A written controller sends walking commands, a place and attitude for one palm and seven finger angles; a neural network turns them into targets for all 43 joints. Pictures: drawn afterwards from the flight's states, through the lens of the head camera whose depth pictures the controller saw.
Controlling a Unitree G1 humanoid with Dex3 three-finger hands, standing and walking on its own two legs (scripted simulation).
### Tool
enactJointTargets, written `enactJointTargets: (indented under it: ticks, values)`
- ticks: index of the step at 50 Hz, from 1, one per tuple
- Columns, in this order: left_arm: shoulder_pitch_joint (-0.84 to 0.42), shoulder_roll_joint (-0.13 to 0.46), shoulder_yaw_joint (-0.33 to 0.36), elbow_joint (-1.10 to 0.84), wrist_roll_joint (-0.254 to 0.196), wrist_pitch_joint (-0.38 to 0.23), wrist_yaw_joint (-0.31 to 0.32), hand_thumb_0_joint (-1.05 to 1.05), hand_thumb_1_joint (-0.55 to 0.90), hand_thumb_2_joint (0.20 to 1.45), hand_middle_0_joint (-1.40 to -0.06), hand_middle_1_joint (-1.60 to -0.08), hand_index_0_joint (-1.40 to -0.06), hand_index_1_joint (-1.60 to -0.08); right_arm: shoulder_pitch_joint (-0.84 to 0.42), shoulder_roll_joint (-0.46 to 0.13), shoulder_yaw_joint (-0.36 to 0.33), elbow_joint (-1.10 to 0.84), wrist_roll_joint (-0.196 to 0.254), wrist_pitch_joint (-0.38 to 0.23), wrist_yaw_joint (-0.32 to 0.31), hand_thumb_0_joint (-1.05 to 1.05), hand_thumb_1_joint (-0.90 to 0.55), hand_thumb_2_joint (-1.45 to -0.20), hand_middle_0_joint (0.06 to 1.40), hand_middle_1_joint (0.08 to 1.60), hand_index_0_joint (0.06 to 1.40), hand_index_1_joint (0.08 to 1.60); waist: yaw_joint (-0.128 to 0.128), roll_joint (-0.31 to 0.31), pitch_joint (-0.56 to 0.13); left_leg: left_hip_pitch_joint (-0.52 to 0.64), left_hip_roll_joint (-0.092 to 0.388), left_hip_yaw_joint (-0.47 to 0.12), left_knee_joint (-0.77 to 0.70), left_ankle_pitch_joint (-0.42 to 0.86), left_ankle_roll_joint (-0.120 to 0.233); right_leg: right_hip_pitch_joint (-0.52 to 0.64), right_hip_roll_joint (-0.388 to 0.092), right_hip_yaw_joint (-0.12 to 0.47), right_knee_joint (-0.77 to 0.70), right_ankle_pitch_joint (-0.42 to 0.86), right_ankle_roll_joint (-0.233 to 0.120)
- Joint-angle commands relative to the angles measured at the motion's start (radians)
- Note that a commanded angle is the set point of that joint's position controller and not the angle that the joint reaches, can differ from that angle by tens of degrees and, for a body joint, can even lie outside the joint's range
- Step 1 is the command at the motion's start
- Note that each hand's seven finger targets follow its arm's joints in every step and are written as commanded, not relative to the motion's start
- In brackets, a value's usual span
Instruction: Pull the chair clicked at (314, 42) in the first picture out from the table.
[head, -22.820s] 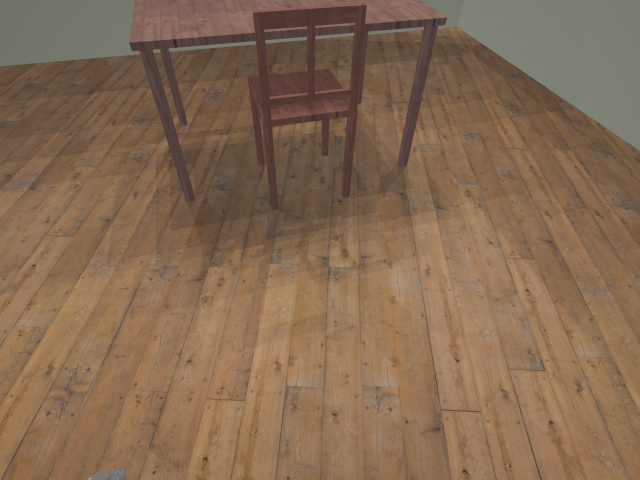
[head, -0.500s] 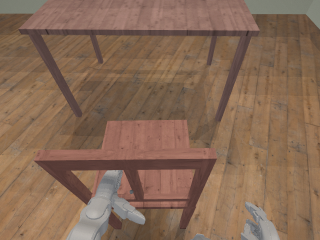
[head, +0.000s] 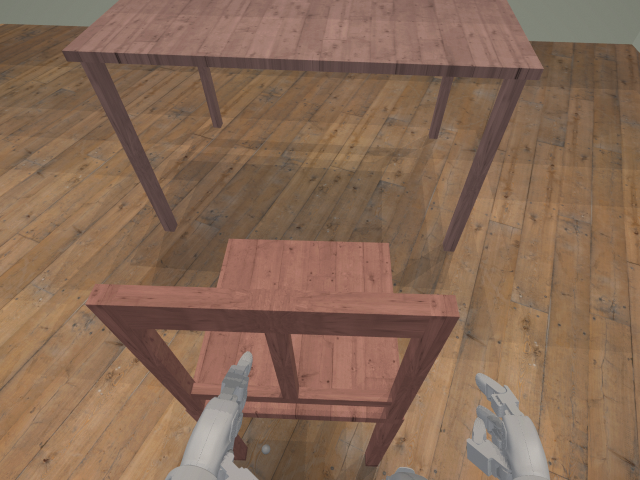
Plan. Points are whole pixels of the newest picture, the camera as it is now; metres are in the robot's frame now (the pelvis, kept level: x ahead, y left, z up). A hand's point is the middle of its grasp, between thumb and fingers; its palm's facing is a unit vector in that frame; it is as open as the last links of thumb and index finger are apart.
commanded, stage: draw the fingers out of the gap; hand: left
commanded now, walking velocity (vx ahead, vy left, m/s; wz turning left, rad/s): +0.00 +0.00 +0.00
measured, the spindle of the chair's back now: (284, 363) +0.29 +0.06 -0.05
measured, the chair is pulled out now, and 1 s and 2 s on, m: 0.61 0.61 0.61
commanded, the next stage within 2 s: draw the hand back to the body in 0.12 s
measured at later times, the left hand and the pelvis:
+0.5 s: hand (225, 448) +0.16 +0.10 +0.05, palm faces -0.01 -1.00 +0.01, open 17.4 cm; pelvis -0.01 +0.00 -0.03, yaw +0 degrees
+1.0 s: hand (95, 428) +0.16 +0.20 +0.12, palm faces +0.25 -0.90 -0.36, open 15.4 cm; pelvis +0.00 +0.00 +0.03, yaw +1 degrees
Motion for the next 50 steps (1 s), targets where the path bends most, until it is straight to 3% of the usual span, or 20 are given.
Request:
enactJointTargets:
  ticks: [1,10,12,13,14,16,17,22,25,27,29,32,34,37,38,39,40,41,45,50]
  values:
    - [0.078,0.025,0.006,-0.262,0.015,-0.054,0.015,0.0,-0.55,0.2,0.0,0.0,0.0,0.0,-0.06,-0.109,-0.053,-0.192,0.006,-0.044,-0.015,0.0,-0.9,-0.9,0.2,0.3,0.2,0.3,-0.006,-0.065,-0.126,-0.053,-0.047,-0.002,-0.135,0.293,0.039,0.224,0.056,0.001,-0.11,0.2,-0.023]
    - [0.206,0.027,-0.031,-0.368,0.033,-0.073,0.016,0.0,-0.55,0.2,0.0,0.0,0.0,0.0,-0.053,-0.107,-0.057,-0.228,0.007,-0.048,-0.026,0.0,-0.9,-0.9,0.2,0.3,0.2,0.3,-0.007,-0.057,-0.121,-0.085,-0.05,-0.008,-0.103,0.263,0.044,0.183,0.061,0.003,-0.088,0.147,-0.022]
    - [0.241,0.032,-0.027,-0.376,0.036,-0.079,0.013,0.0,-0.55,0.2,0.0,0.0,0.0,0.0,-0.05,-0.106,-0.06,-0.233,0.009,-0.046,-0.029,0.0,-0.9,-0.9,0.2,0.3,0.2,0.3,-0.007,-0.081,-0.123,-0.098,-0.051,-0.009,-0.097,0.26,0.044,0.183,0.061,0.004,-0.083,0.148,-0.022]
    - [0.148,-0.075,-0.001,-0.507,-0.123,-0.214,0.012,0.0,-0.55,0.2,0.0,0.0,0.0,0.0,-0.067,-0.088,-0.052,-0.219,0.012,-0.073,-0.025,0.0,-0.9,-0.9,0.2,0.3,0.2,0.3,-0.007,-0.133,-0.091,-0.134,-0.064,-0.02,-0.064,0.25,0.034,0.136,0.07,-0.019,-0.078,0.154,-0.02]
    - [0.175,-0.015,0.037,-0.47,-0.119,-0.281,0.013,0.0,-0.55,0.2,0.0,0.0,0.0,0.0,-0.068,-0.093,-0.058,-0.192,0.012,-0.092,-0.024,0.0,-0.9,-0.9,0.2,0.3,0.2,0.3,0.001,-0.123,-0.092,-0.155,-0.062,-0.013,-0.049,0.237,0.033,0.131,0.072,-0.014,-0.059,0.133,-0.024]
    - [0.21,0.002,0.076,-0.497,-0.142,-0.379,0.013,0.0,-0.55,0.2,0.0,0.0,0.0,0.0,-0.057,-0.094,-0.065,-0.174,0.012,-0.111,-0.01,0.0,-0.9,-0.9,0.2,0.3,0.2,0.3,0.023,-0.023,-0.145,-0.137,-0.064,-0.014,-0.044,0.26,0.023,0.132,0.068,-0.014,-0.024,0.13,-0.03]
    - [0.235,0.004,0.092,-0.489,-0.144,-0.421,0.012,0.0,-0.55,0.2,0.0,0.0,0.0,0.0,-0.06,-0.088,-0.071,-0.164,0.014,-0.111,-0.002,0.0,-0.9,-0.9,0.2,0.3,0.2,0.3,0.033,-0.005,-0.145,-0.14,-0.06,-0.013,-0.036,0.28,0.018,0.122,0.069,-0.017,-0.006,0.141,-0.034]
    - [0.279,0.013,0.089,-0.422,-0.104,-0.635,-0.036,0.0,-0.55,0.2,0.0,0.0,0.0,0.0,-0.102,-0.078,-0.103,-0.128,0.006,-0.099,0.05,0.0,-0.9,-0.9,0.2,0.3,0.2,0.3,0.036,-0.021,-0.152,-0.235,-0.042,-0.01,0.046,0.287,0.011,0.053,0.061,0.004,0.076,0.156,-0.038]
    - [0.271,0.104,0.162,-0.556,-0.137,-0.619,-0.071,0.0,-0.55,0.2,0.0,0.0,0.0,0.0,-0.111,-0.081,-0.107,-0.176,0.02,-0.073,0.046,0.0,-0.9,-0.9,0.2,0.3,0.2,0.3,0.052,0.022,-0.212,-0.194,-0.043,0.001,0.014,0.259,0.02,0.138,0.057,0.027,0.037,0.125,-0.042]
    - [0.265,0.128,0.214,-0.614,-0.175,-0.592,-0.073,0.0,-0.55,0.2,0.0,0.0,0.0,0.0,-0.103,-0.066,-0.102,-0.181,0.033,-0.062,0.029,0.0,-0.9,-0.9,0.2,0.3,0.2,0.3,0.051,0.016,-0.228,-0.168,-0.042,-0.003,-0.007,0.267,0.026,0.181,0.061,0.024,0.008,0.133,-0.039]
    - [0.27,0.136,0.27,-0.591,-0.207,-0.559,-0.072,0.0,-0.55,0.2,0.0,0.0,0.0,0.0,-0.098,-0.06,-0.1,-0.17,0.042,-0.052,0.009,0.0,-0.9,-0.9,0.2,0.3,0.2,0.3,0.045,-0.046,-0.21,-0.171,-0.041,-0.004,-0.015,0.264,0.028,0.209,0.066,0.023,-0.028,0.136,-0.033]
    - [0.261,0.104,0.281,-0.529,-0.238,-0.519,-0.092,0.0,-0.55,0.2,0.0,0.0,0.0,0.0,-0.101,-0.066,-0.093,-0.149,0.046,-0.059,-0.009,0.0,-0.9,-0.9,0.2,0.3,0.2,0.3,0.025,-0.1,-0.142,-0.155,-0.039,-0.009,-0.039,0.234,0.029,0.204,0.065,0.013,-0.077,0.109,-0.019]
    - [0.257,0.121,0.313,-0.484,-0.252,-0.488,-0.118,0.0,-0.477,0.235,-0.01,-0.015,-0.01,-0.015,-0.108,-0.071,-0.09,-0.131,0.045,-0.067,-0.02,0.0,-0.9,-0.9,0.2,0.3,0.2,0.3,0.024,-0.117,-0.121,-0.15,-0.038,-0.011,-0.059,0.221,0.032,0.233,0.056,0.025,-0.117,0.087,-0.016]
    - [0.242,0.165,0.363,-0.486,-0.265,-0.457,-0.156,0.0,-0.369,0.287,-0.025,-0.037,-0.025,-0.037,-0.121,-0.077,-0.086,-0.119,0.048,-0.089,-0.03,0.0,-0.9,-0.9,0.2,0.3,0.2,0.3,0.032,-0.091,-0.104,-0.106,-0.036,-0.012,-0.099,0.208,0.033,0.255,0.049,0.027,-0.152,0.057,-0.012]
    - [0.289,0.333,0.46,-0.493,-0.123,-0.387,-0.019,0.0,-0.332,0.305,-0.03,-0.045,-0.03,-0.045,-0.076,-0.066,-0.083,-0.115,0.02,-0.068,-0.055,0.0,-0.9,-0.9,0.2,0.3,0.2,0.3,0.103,-0.019,-0.144,-0.05,0.008,0.001,-0.168,0.234,0.025,0.358,0.024,0.039,-0.185,0.093,-0.043]
    - [0.306,0.281,0.455,-0.498,-0.108,-0.345,0.038,0.0,-0.296,0.322,-0.035,-0.053,-0.035,-0.053,-0.076,-0.054,-0.072,-0.11,0.017,-0.067,-0.059,0.0,-0.9,-0.9,0.2,0.3,0.2,0.3,0.085,0.008,-0.092,-0.029,-0.001,0.002,-0.192,0.234,0.02,0.372,0.025,0.023,-0.214,0.107,-0.043]
    - [0.286,0.224,0.398,-0.52,-0.098,-0.324,0.064,0.0,-0.26,0.34,-0.04,-0.06,-0.04,-0.06,-0.081,-0.053,-0.061,-0.105,0.016,-0.066,-0.061,0.0,-0.9,-0.9,0.2,0.3,0.2,0.3,0.074,0.023,-0.054,-0.001,0.002,0.003,-0.212,0.241,0.02,0.375,0.026,0.01,-0.225,0.12,-0.043]
    - [0.263,0.212,0.385,-0.511,-0.092,-0.306,0.082,0.0,-0.224,0.357,-0.045,-0.068,-0.045,-0.068,-0.089,-0.054,-0.059,-0.095,0.015,-0.065,-0.065,0.0,-0.9,-0.9,0.2,0.3,0.2,0.3,0.069,0.002,-0.031,0.023,0.008,0.002,-0.226,0.255,0.022,0.38,0.028,0.002,-0.241,0.129,-0.041]
    - [0.153,0.262,0.418,-0.533,-0.078,-0.281,0.132,0.0,-0.079,0.428,-0.065,-0.097,-0.065,-0.097,-0.109,-0.072,-0.047,-0.053,0.007,-0.095,-0.076,0.0,-0.9,-0.9,0.2,0.3,0.2,0.3,0.068,0.014,0.011,0.13,0.01,-0.006,-0.303,0.287,0.026,0.448,0.029,-0.005,-0.326,0.161,-0.041]
    - [0.091,0.279,0.465,-0.48,-0.071,-0.288,0.15,0.0,0.102,0.515,-0.09,-0.135,-0.09,-0.135,-0.137,-0.08,-0.042,-0.001,0.004,-0.128,-0.071,0.0,-0.9,-0.9,0.2,0.3,0.2,0.3,0.078,0.024,0.091,0.214,0.014,-0.014,-0.414,0.302,0.022,0.506,0.034,-0.012,-0.405,0.165,-0.043]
